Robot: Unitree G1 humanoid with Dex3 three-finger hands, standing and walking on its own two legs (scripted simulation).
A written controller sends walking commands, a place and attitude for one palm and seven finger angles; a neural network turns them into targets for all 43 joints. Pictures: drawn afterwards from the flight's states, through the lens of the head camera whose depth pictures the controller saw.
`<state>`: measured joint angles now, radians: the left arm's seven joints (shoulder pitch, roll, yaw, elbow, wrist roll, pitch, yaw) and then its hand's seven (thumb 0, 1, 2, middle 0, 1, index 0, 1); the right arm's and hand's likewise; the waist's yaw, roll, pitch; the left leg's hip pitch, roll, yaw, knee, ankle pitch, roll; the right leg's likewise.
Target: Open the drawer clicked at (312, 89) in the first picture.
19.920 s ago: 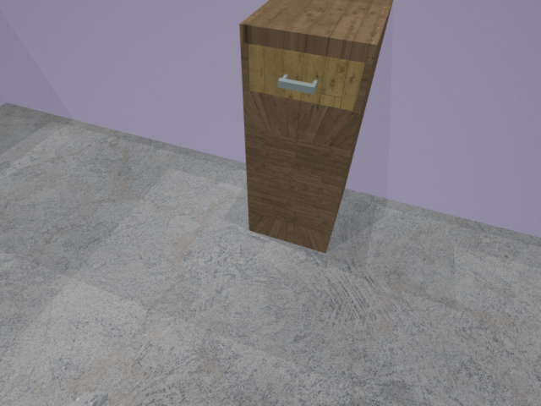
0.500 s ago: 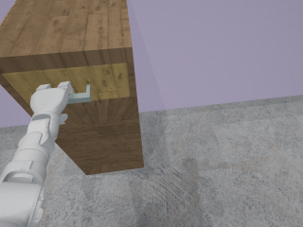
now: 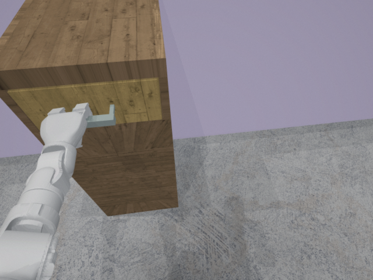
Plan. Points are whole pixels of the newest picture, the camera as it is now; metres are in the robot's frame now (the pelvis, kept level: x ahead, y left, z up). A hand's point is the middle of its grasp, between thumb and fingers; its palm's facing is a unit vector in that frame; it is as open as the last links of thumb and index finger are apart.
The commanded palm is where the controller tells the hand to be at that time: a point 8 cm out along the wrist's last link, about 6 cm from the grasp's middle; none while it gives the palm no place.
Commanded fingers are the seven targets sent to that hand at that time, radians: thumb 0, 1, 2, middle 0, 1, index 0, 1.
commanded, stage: pull the drawer open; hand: left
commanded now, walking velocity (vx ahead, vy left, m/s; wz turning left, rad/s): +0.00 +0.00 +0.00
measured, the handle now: (93, 115) +0.48 +0.24 +0.06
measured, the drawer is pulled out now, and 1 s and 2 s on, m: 0.00 0.12 0.25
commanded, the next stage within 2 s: none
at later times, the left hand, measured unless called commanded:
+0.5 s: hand (72, 161) +0.37 +0.26 +0.03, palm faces +0.00 -0.07 -1.00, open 5.6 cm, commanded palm +0.33 +0.27 +0.09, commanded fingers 0.00 0.90 0.90 -0.40 -1.35 -0.40 -1.35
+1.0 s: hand (67, 189) +0.30 +0.25 +0.03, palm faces +0.00 -0.08 -1.00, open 5.6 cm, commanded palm +0.27 +0.26 +0.09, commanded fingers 0.00 0.90 0.90 -0.40 -1.35 -0.40 -1.35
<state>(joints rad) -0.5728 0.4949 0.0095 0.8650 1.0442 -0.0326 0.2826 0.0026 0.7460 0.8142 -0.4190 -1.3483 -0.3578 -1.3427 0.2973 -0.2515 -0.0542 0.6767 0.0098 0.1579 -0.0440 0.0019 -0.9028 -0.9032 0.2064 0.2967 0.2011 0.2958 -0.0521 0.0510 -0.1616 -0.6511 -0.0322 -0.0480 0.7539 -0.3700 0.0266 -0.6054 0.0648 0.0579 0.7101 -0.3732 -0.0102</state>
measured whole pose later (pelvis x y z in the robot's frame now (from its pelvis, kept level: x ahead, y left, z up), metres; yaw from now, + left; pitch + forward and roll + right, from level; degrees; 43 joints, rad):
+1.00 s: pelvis +0.02 -0.01 +0.01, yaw +0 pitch +9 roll +0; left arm 0.04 0.42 -0.02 0.21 0.99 0.06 0.25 0.01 0.77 0.81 -0.42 -1.35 -0.34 -1.33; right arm 0.15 -0.24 -0.03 0.62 0.00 0.13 -0.05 0.01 -0.90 -0.90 0.21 0.30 0.20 0.30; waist 0.03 0.06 -0.13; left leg -0.46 -0.04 -0.04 0.68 -0.38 0.02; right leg -0.43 0.06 0.07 0.67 -0.39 -0.02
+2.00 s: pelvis +0.00 -0.01 +0.00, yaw +0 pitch +6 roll +0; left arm 0.51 0.40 -0.03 -0.17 0.99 0.03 0.34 -0.01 0.77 0.81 -0.42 -1.35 -0.36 -1.31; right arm 0.10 -0.24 -0.01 0.60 -0.03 0.10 -0.02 0.01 -0.90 -0.90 0.21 0.30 0.20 0.30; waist 0.08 0.05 -0.11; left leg -0.44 -0.04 -0.03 0.72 -0.38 0.01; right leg -0.42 0.06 0.07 0.72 -0.41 -0.03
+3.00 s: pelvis -0.01 -0.01 -0.01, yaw +0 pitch +7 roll +0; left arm 0.75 0.43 -0.02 -0.32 0.97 0.02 0.42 -0.04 0.75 0.82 -0.42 -1.35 -0.35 -1.29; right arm 0.12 -0.24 0.01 0.52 -0.03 0.13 0.01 0.01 -0.90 -0.90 0.21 0.30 0.20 0.30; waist 0.09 0.06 -0.12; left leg -0.51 -0.03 -0.03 0.81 -0.42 0.01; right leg -0.48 0.07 0.07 0.81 -0.44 -0.03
